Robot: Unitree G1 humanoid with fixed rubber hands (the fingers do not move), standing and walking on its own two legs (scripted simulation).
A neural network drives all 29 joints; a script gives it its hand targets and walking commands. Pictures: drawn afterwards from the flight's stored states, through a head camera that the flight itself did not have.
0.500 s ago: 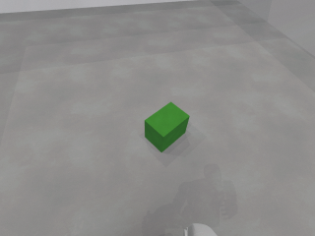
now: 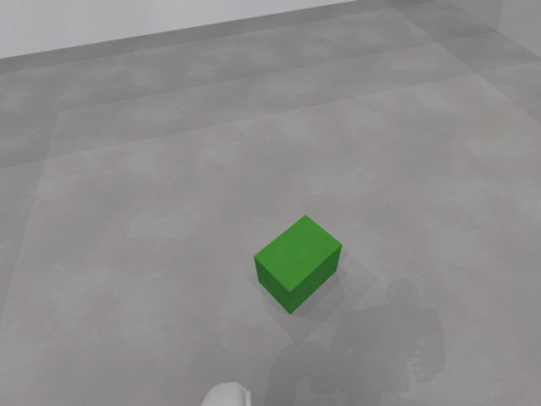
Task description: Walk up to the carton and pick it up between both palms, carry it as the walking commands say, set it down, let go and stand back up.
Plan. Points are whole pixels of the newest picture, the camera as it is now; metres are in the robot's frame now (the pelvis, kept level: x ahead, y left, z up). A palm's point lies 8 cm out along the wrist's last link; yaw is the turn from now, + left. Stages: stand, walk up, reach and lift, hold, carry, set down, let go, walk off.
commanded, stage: walk up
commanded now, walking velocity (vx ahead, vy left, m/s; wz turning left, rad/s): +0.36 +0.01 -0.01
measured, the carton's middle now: (297, 264) +0.66 -0.05 -0.66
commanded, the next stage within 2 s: none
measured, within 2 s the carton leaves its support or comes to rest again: neither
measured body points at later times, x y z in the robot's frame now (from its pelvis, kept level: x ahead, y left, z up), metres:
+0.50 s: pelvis +0.15 +0.04 +0.01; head +0.18 +0.06 +0.46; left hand +0.22 +0.28 -0.15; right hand +0.13 -0.20 -0.13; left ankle +0.18 +0.13 -0.73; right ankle +0.17 -0.12 -0.67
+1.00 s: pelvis +0.17 -0.01 +0.00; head +0.19 -0.01 +0.45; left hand +0.27 +0.23 -0.15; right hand +0.22 -0.25 -0.15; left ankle +0.18 +0.12 -0.73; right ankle +0.21 -0.13 -0.73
